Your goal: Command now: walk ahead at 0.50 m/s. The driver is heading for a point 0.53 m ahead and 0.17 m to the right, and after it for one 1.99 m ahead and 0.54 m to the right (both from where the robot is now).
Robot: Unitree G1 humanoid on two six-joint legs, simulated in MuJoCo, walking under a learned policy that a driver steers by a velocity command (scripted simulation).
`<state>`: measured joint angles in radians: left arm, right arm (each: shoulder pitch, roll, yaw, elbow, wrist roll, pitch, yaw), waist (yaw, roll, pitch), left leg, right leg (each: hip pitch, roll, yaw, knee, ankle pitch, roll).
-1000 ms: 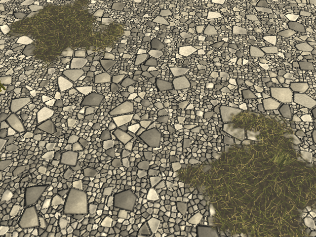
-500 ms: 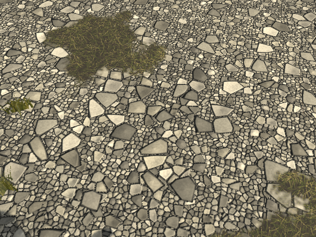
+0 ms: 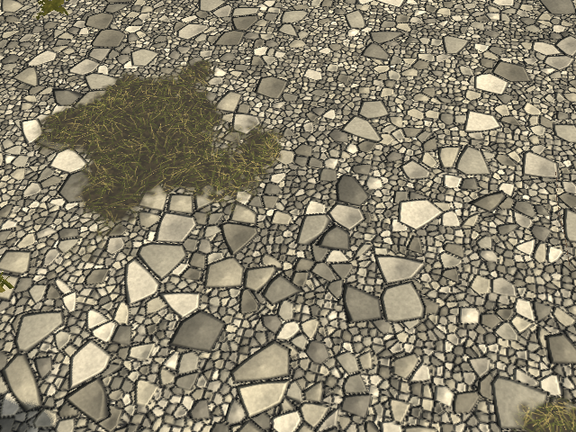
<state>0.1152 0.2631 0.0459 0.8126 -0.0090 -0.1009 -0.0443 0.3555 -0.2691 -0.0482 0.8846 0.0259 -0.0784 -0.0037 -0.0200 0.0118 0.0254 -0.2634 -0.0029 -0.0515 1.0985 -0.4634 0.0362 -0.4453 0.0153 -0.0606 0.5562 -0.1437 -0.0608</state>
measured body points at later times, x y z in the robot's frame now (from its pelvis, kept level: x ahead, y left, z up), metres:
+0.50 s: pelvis +0.28 +0.04 +0.00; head +0.31 +0.05 +0.44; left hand +0.25 +0.32 -0.14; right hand +0.49 -0.20 -0.08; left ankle +0.39 +0.14 -0.73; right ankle +0.09 -0.08 -0.70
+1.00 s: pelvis +0.52 -0.02 -0.01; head +0.55 -0.04 +0.44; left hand +0.80 +0.14 -0.09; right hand +0.45 -0.29 -0.14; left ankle +0.40 +0.15 -0.72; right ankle +0.62 -0.15 -0.72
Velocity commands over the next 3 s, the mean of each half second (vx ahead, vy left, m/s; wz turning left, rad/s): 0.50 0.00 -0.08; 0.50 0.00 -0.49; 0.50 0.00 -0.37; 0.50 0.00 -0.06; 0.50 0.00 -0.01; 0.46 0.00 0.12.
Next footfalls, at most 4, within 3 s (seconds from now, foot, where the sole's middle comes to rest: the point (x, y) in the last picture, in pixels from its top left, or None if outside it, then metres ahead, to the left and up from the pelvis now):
0.46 left None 0.43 0.15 -0.76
1.02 right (369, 348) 0.65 -0.16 -0.76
1.54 left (345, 225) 1.03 -0.14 -0.76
2.08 right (460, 189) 1.15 -0.49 -0.76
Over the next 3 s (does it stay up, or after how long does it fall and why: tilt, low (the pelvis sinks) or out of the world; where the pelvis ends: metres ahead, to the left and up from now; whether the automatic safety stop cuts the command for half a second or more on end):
stays up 1.50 -0.53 0.02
